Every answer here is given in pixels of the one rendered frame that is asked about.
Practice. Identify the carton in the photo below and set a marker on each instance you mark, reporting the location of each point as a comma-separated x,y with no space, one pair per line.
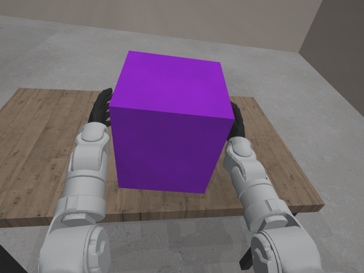
170,118

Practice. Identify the left robot hand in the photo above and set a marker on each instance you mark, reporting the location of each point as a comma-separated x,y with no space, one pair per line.
98,113

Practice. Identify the robot right upper arm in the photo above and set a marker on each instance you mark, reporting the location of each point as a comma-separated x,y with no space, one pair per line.
285,250

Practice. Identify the left robot forearm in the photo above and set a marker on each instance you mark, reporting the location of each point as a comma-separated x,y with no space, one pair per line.
82,202

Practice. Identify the right robot hand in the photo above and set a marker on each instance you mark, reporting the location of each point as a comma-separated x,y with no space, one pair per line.
238,129

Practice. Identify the robot left upper arm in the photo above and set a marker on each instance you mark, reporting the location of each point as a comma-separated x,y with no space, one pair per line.
80,249

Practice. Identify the table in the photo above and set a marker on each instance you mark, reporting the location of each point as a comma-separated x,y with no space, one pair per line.
38,128

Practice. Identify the right robot forearm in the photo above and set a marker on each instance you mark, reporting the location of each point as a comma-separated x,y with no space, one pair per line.
263,208

